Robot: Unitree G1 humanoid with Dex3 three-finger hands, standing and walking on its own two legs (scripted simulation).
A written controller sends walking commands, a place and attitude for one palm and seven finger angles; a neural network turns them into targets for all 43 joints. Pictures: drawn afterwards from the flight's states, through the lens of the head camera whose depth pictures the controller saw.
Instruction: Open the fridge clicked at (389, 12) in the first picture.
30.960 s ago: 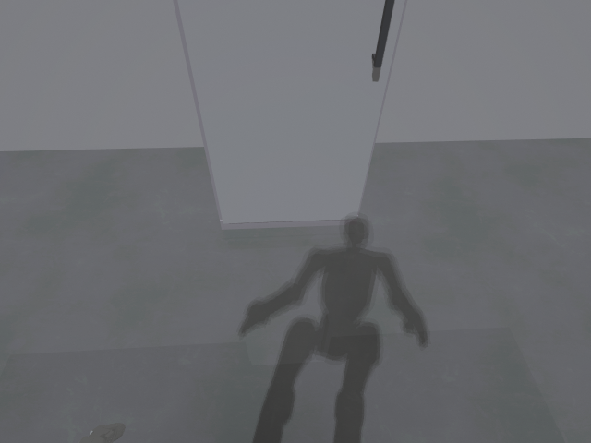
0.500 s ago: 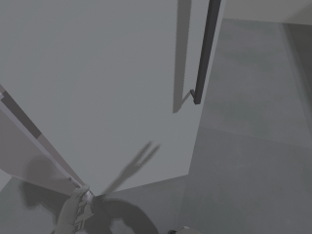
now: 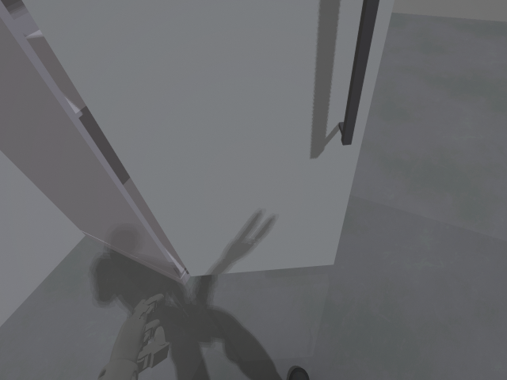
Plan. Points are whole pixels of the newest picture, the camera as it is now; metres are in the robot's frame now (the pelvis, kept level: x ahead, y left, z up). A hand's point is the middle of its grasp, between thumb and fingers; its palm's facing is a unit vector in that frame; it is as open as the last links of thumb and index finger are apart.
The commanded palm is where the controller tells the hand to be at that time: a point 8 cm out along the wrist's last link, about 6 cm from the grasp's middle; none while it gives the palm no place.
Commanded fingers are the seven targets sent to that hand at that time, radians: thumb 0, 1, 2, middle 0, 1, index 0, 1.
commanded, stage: stop stepping back and stand still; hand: right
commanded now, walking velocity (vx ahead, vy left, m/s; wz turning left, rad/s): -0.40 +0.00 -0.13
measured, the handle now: (360, 37) +0.60 -0.14 +0.23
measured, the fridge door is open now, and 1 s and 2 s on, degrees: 61 61 61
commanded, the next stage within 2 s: let the arm hang, fingers relaxed in 1.44 s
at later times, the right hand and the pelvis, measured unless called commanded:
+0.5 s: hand out of the picture +0.07 -0.31 +0.17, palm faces +0.39 +0.80 -0.46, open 7.4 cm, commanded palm +0.02 -0.35 +0.18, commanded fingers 0.00 -0.90 -0.90 0.20 0.30 0.20 0.30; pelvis -0.11 -0.05 +0.00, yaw -1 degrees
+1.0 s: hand out of the picture +0.05 -0.37 +0.17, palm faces +0.51 +0.73 -0.46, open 7.4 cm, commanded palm +0.00 -0.40 +0.18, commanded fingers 0.00 -0.90 -0.90 0.20 0.30 0.20 0.30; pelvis -0.13 -0.09 -0.01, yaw -3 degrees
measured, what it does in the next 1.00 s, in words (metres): walks backwards: left foot, then right foot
